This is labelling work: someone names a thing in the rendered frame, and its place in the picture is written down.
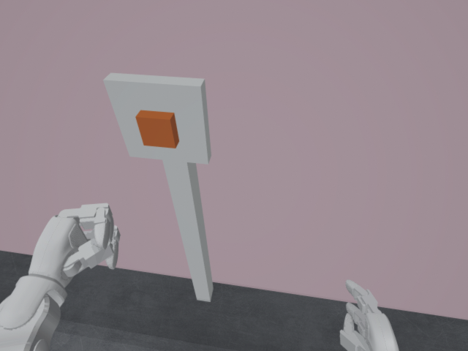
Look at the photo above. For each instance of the robot left forearm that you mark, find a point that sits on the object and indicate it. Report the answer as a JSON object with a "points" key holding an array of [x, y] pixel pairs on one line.
{"points": [[30, 315]]}

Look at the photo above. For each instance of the button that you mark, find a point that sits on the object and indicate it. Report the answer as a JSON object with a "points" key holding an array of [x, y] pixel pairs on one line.
{"points": [[158, 128]]}

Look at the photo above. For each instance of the robot left hand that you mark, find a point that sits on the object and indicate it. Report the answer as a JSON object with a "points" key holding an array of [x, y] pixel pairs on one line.
{"points": [[54, 255]]}

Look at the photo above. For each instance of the panel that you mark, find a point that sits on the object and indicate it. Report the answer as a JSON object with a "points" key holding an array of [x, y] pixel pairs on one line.
{"points": [[186, 98]]}

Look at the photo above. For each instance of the robot right hand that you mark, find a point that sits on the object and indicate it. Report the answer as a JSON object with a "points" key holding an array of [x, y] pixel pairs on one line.
{"points": [[375, 331]]}

